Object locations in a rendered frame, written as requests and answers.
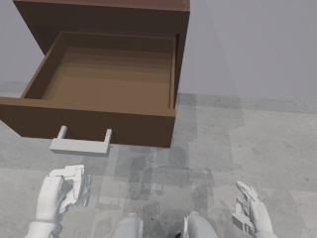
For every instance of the robot left hand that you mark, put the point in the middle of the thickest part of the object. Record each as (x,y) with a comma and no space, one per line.
(73,183)

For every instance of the drawer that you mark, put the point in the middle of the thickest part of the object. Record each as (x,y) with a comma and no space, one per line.
(92,82)

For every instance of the cabinet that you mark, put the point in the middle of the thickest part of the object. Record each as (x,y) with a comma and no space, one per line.
(147,18)

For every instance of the robot left forearm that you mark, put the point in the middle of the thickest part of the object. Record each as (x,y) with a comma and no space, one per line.
(44,229)

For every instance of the handle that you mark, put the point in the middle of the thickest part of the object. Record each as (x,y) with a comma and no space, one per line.
(63,146)

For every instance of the robot right hand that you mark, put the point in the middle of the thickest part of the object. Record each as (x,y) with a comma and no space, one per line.
(255,218)

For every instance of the robot left thigh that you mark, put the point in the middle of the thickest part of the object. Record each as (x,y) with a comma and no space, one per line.
(129,227)

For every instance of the robot thigh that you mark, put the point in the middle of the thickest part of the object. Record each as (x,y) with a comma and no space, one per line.
(196,226)
(129,227)

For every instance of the robot right thigh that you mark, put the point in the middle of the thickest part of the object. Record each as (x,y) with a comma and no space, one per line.
(196,226)

